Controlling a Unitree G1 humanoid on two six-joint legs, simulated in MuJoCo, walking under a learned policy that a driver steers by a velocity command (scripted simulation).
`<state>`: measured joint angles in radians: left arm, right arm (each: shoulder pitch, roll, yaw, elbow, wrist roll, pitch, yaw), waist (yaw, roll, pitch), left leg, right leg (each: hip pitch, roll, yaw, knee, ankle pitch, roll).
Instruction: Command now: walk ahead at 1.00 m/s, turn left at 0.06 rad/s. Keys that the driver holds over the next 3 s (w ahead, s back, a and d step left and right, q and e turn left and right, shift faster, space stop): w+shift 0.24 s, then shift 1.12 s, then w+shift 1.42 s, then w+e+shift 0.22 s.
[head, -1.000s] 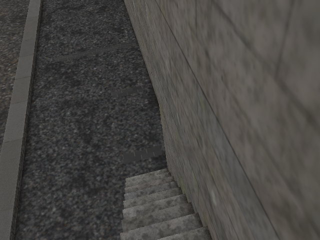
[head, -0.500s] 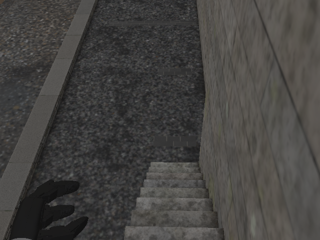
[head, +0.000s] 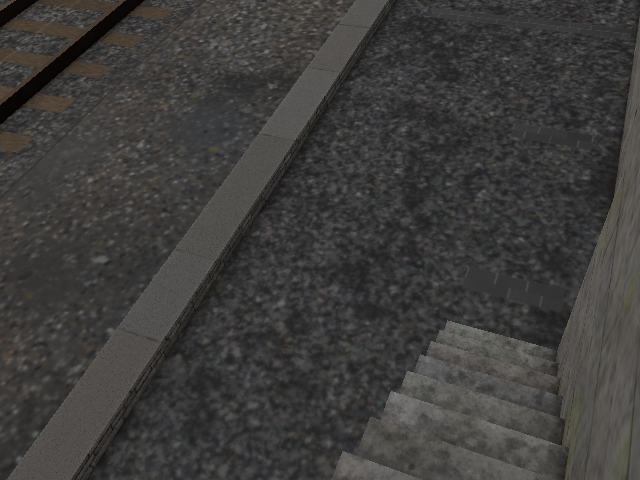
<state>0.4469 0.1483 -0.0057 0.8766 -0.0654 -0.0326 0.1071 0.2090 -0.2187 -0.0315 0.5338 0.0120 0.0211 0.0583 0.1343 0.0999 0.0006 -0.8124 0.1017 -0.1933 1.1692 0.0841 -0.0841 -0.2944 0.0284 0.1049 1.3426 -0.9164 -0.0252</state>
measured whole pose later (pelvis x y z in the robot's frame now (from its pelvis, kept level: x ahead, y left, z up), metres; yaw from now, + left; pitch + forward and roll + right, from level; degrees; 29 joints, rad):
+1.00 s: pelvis +0.40 -0.03 -0.29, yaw -9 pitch +0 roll +2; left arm 0.60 0.06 -0.03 1.10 -0.04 -0.01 0.06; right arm 0.07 -0.07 0.03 0.73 0.08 -0.01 0.00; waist 0.11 -0.04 0.01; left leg -0.56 0.05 -0.03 1.52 -0.12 -0.04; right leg -0.20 0.01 0.09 0.65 -0.23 -0.05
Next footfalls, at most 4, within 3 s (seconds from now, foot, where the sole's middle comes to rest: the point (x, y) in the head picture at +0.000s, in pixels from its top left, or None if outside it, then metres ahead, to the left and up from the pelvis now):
0.18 left None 0.20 0.25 -0.86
0.44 right None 0.34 -0.15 -1.07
0.62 left None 0.33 0.14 -0.88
1.24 left None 0.51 0.10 -1.07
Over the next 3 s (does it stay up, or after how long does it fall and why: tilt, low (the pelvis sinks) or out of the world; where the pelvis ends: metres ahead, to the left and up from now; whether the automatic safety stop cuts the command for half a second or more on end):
stays up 1.77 -0.34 -1.66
